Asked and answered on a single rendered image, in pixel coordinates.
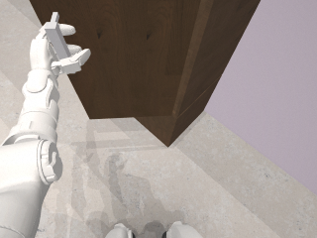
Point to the robot right shin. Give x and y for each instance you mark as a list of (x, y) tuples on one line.
[(176, 223)]

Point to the cupboard door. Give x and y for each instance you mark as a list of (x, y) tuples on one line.
[(138, 50)]

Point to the handle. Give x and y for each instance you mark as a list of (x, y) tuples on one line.
[(55, 35)]

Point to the robot left upper arm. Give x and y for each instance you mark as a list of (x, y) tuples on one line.
[(27, 171)]

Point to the right robot thigh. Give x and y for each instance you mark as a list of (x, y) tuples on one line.
[(182, 231)]

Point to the robot left forearm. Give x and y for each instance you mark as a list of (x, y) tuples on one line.
[(39, 116)]

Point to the left robot hand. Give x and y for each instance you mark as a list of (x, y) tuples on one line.
[(44, 56)]

